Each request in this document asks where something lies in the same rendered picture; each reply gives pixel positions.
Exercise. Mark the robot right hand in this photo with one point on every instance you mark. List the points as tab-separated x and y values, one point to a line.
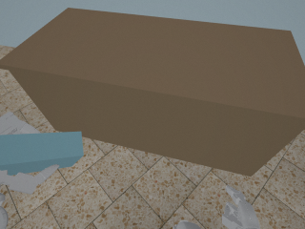
241	217

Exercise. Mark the robot left hand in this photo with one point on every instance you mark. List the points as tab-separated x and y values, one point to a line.
23	183

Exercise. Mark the sponge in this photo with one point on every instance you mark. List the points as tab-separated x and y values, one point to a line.
30	153

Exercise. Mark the table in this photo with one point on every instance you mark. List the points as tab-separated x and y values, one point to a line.
224	96

